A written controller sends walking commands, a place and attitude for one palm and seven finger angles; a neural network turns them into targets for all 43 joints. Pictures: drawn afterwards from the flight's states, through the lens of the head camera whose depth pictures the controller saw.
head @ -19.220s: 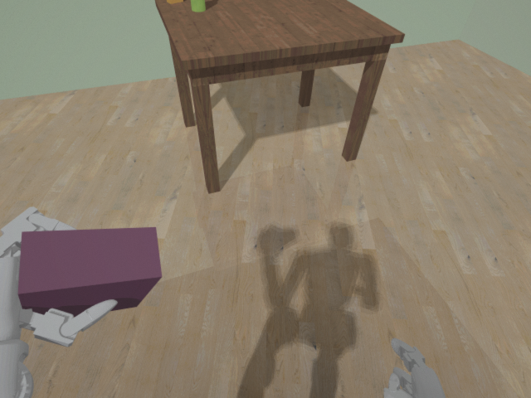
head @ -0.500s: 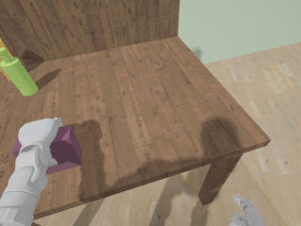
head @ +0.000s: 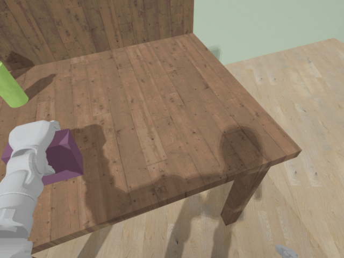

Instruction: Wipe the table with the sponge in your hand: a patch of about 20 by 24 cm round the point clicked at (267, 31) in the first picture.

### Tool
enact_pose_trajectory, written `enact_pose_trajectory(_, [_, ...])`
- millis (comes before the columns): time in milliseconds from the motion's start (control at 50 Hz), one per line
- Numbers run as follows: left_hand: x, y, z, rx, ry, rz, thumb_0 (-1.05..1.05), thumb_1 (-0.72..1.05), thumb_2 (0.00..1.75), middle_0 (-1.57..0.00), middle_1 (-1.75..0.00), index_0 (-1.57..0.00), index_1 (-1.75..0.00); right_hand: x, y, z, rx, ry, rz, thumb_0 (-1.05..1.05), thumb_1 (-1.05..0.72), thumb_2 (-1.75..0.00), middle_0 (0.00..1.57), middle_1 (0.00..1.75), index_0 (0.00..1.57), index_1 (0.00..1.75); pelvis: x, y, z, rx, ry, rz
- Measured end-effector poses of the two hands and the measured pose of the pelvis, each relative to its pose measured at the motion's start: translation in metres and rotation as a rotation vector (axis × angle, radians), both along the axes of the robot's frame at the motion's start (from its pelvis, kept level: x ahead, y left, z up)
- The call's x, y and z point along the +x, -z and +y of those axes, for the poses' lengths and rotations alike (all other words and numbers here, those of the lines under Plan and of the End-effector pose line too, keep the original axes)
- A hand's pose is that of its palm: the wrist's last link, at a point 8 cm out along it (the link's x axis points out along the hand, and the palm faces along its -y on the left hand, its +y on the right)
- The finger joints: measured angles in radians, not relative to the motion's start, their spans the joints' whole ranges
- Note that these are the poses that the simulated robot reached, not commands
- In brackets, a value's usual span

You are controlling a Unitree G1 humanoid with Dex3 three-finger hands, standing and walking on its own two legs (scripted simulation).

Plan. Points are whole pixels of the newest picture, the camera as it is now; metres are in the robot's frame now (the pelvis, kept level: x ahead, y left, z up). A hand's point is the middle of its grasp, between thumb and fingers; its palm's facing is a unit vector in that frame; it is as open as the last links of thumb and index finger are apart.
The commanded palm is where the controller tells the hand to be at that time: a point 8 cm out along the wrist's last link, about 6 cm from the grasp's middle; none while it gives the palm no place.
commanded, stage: wipe forward along the first lane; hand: left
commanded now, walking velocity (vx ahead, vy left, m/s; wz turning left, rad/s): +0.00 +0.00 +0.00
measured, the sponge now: (51, 164) +0.32 +0.35 +0.01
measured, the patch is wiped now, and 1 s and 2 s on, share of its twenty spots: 0.30 0.55 0.65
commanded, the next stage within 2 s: slide across to the middle lane in 0.60 s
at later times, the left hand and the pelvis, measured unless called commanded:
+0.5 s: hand (44, 133) +0.39 +0.38 +0.06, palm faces -0.14 +0.00 -0.99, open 10.1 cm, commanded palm +0.39 +0.37 +0.09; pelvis +0.00 +0.02 +0.00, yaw +0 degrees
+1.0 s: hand (51, 121) +0.43 +0.38 +0.06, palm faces -0.13 +0.02 -0.99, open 10.1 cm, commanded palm +0.42 +0.34 +0.11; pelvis +0.03 +0.03 +0.00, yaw +0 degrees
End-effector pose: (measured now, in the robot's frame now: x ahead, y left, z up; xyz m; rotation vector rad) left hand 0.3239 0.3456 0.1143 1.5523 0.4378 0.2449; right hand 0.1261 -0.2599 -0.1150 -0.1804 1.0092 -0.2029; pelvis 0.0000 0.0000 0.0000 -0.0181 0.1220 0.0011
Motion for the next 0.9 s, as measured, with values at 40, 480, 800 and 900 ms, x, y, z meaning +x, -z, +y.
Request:
enact_pose_trajectory(40, [0.002, 0.000, 0.003, -0.002, -0.002, -0.005, 0.00, -0.52, 1.04, -0.73, -1.33, -0.77, -1.31, -0.002, 0.000, 0.001, -0.002, 0.001, 0.006, 0.01, -0.90, -0.90, 0.20, 0.30, 0.20, 0.30, -0.001, 0.000, 0.001, -0.001, -0.001, 0.004])
enact_pose_trajectory(480, [0.053, 0.000, 0.025, 0.012, 0.006, 0.022, 0.01, -0.53, 1.04, -0.73, -1.33, -0.78, -1.31, -0.040, 0.005, 0.006, -0.028, 0.052, 0.142, 0.00, -0.90, -0.90, 0.20, 0.30, 0.20, 0.30, 0.005, 0.003, 0.016, -0.015, 0.001, 0.069])
enact_pose_trajectory(800, [0.089, -0.002, 0.030, 0.046, 0.004, 0.045, 0.01, -0.53, 1.04, -0.73, -1.33, -0.78, -1.32, -0.054, 0.005, 0.011, -0.030, 0.088, 0.202, 0.00, -0.90, -0.90, 0.20, 0.30, 0.20, 0.30, 0.014, 0.004, 0.022, -0.021, 0.008, 0.109])
enact_pose_trajectory(900, [0.089, -0.003, 0.027, 0.039, 0.013, 0.012, 0.01, -0.53, 1.04, -0.73, -1.33, -0.77, -1.32, -0.051, 0.006, 0.013, -0.025, 0.090, 0.218, 0.00, -0.90, -0.90, 0.20, 0.30, 0.20, 0.30, 0.020, 0.002, 0.024, -0.021, 0.005, 0.097])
